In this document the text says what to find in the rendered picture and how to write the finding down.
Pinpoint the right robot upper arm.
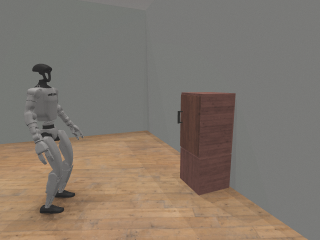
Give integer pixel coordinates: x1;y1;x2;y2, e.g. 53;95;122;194
24;87;41;120

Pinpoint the robot left forearm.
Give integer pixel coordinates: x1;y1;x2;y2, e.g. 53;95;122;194
57;109;74;128

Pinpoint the left robot hand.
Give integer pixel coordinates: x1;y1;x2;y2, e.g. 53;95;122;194
70;125;84;140

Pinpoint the left robot upper arm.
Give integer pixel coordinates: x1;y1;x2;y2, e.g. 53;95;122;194
54;88;62;113

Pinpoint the handle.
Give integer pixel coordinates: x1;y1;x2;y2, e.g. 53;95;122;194
177;111;183;124

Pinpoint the cupboard door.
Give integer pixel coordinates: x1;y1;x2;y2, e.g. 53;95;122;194
180;94;201;156

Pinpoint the right robot hand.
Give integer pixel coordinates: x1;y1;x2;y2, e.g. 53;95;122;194
35;141;54;165

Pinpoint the robot right forearm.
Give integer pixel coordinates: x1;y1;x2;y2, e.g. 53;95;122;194
24;111;44;144

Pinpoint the robot torso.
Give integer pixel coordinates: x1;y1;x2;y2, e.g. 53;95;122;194
33;85;58;140

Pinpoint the robot left thigh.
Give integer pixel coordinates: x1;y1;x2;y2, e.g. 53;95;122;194
54;130;73;171

